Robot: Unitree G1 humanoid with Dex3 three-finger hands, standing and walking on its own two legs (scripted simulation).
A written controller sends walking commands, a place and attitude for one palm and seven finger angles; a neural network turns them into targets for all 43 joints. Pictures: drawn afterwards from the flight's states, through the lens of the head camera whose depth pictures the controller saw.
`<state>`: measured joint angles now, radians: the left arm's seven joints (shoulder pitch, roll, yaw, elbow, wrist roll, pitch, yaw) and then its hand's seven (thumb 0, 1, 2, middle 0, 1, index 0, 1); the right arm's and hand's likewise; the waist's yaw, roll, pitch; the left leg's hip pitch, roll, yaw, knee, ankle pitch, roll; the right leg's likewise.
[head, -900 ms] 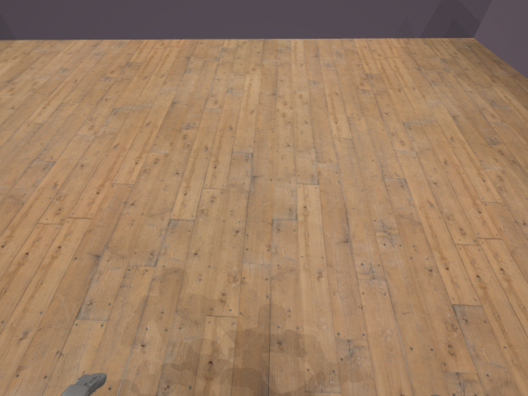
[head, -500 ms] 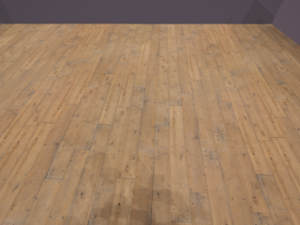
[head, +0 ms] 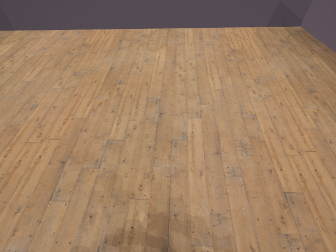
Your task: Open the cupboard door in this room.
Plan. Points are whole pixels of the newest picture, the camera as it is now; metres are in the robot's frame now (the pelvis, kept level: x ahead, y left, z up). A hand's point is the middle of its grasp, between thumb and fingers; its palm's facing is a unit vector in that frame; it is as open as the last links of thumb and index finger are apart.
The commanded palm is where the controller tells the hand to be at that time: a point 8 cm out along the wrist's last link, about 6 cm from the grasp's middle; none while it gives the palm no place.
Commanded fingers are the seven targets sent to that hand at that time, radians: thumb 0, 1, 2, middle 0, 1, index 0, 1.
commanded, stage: turn or walk to find it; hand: left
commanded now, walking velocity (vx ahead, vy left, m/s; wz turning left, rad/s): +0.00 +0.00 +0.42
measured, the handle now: out of the picture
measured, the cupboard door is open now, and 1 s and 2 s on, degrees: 0 0 0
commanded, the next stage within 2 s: none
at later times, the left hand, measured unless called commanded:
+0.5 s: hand out of the picture +0.02 +0.23 -0.19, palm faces +0.12 -0.97 -0.20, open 7.4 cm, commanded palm none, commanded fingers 0.00 0.90 0.90 -0.20 -0.30 -0.20 -0.30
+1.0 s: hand out of the picture -0.05 +0.18 -0.16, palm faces +0.37 -0.89 -0.27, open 7.4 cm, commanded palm none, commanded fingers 0.00 0.90 0.90 -0.20 -0.30 -0.20 -0.30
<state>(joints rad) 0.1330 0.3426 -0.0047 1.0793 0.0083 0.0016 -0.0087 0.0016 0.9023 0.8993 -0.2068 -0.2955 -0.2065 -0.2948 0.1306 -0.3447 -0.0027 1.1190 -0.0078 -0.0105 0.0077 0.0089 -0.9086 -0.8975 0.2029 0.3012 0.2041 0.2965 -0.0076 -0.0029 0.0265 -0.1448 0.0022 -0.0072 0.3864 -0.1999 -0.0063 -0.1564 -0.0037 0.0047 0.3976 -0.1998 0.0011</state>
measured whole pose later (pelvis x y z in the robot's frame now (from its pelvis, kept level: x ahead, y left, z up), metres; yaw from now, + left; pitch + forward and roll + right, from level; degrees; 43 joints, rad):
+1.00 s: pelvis -0.04 -0.03 +0.00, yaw +22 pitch -1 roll +1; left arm 0.25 0.19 0.03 0.92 0.02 0.03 0.03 0.00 0.90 0.90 -0.21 -0.30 -0.21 -0.29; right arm 0.25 -0.26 -0.10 0.98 -0.02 0.07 0.02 0.01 -0.91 -0.90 0.20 0.30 0.20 0.30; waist -0.03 0.02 0.02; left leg -0.53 -0.02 -0.04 1.14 -0.32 -0.05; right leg -0.17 -0.05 -0.10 0.48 -0.29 -0.02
